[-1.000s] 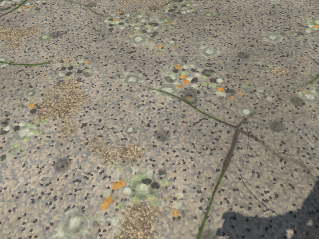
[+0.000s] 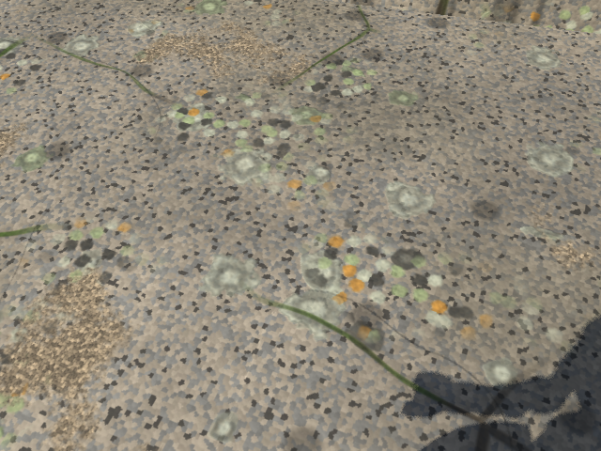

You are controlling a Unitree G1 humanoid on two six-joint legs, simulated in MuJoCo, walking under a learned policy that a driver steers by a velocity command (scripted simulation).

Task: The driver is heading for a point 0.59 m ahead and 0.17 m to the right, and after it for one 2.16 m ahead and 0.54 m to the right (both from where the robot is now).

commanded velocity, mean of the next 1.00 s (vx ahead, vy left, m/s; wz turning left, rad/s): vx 0.50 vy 0.00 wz -0.32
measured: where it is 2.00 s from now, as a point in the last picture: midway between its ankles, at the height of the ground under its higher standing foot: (408, 241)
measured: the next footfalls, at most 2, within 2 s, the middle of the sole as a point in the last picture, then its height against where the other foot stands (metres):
left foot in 0.40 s outside the picture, level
right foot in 0.94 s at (382, 387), level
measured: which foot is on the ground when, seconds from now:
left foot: up 0.00-0.38, down 0.40-0.92, up 0.94-1.00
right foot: down 0.00-0.40, up 0.42-0.92, down 0.94-1.00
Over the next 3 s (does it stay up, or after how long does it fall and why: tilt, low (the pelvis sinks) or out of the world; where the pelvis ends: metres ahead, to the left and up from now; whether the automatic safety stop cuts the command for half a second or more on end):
stays up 1.56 -0.51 -0.01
